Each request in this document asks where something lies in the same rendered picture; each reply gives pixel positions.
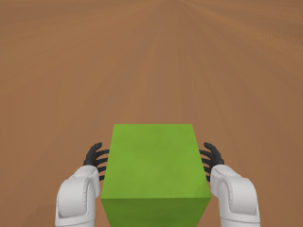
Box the carton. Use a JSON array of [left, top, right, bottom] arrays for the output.
[[100, 124, 212, 227]]

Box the robot left forearm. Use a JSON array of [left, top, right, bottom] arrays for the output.
[[55, 165, 100, 227]]

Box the left robot hand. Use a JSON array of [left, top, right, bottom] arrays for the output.
[[83, 142, 110, 181]]

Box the robot right forearm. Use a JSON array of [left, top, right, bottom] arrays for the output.
[[210, 165, 260, 227]]

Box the right robot hand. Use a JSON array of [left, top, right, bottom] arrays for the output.
[[199, 142, 224, 182]]

